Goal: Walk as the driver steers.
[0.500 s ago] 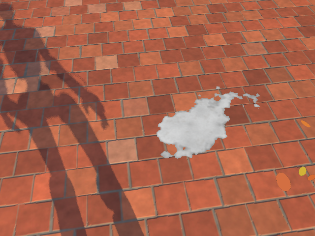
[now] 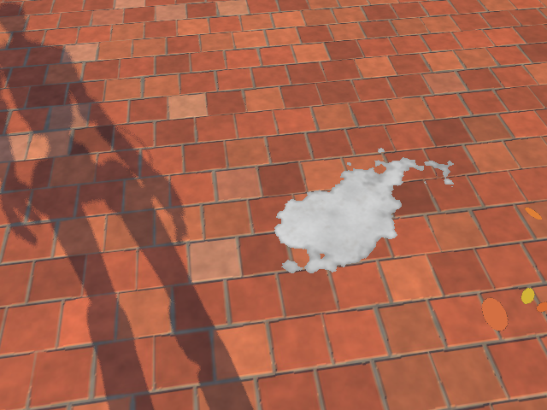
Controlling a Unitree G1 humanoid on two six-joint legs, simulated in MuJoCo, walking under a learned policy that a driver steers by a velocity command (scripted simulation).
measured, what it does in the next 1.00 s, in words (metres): walks ahead: left foot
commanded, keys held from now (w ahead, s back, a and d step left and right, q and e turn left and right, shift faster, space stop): w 0.54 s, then no key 0.46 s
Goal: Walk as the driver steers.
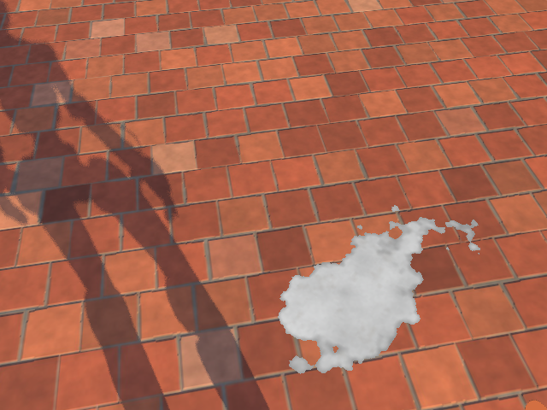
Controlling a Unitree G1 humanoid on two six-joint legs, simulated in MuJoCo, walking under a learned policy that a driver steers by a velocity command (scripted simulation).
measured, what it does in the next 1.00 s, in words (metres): walks ahead: right foot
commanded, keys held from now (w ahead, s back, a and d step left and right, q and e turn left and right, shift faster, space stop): no key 0.72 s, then w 0.28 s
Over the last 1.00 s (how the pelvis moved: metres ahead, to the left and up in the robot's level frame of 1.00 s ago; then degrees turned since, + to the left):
0.32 0.03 0.00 -1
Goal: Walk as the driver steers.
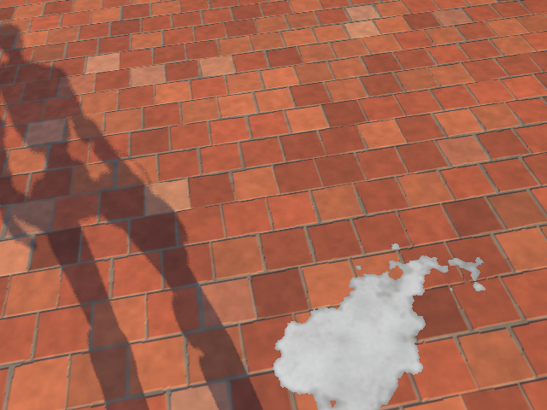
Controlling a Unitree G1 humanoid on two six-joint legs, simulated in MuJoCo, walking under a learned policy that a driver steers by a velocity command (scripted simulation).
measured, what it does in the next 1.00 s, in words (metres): walks ahead, turning left: right foot, then left foot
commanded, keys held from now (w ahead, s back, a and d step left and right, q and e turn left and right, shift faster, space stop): w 0.34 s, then w+q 0.66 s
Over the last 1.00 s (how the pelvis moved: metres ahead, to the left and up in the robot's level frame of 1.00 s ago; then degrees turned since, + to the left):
0.11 -0.04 0.01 1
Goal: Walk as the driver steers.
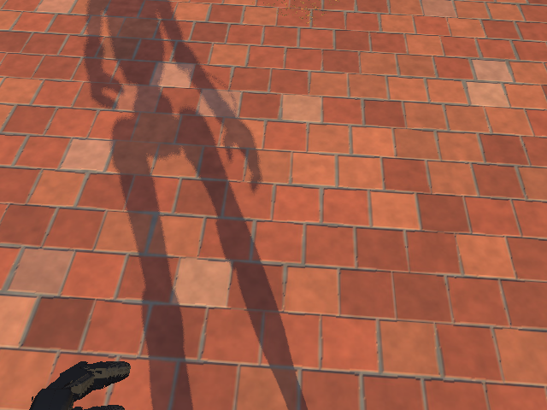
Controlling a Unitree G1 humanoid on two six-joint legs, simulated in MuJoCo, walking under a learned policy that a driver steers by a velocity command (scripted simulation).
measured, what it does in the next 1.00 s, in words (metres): walks ahead: right foot, then left foot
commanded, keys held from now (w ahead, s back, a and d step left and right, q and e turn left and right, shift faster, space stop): w+q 0.12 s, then w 0.62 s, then w+e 0.20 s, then e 0.06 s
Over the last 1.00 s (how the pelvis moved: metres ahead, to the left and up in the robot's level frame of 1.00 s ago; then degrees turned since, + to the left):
0.51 0.01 0.00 18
